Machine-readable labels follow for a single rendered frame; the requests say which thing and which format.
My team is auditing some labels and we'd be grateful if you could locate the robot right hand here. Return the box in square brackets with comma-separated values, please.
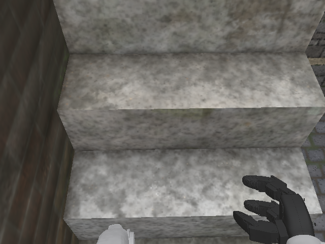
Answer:
[233, 175, 316, 244]

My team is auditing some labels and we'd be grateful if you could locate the robot left thigh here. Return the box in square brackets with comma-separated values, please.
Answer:
[96, 228, 135, 244]

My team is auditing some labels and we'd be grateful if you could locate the left robot shin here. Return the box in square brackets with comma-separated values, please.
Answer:
[99, 224, 122, 237]

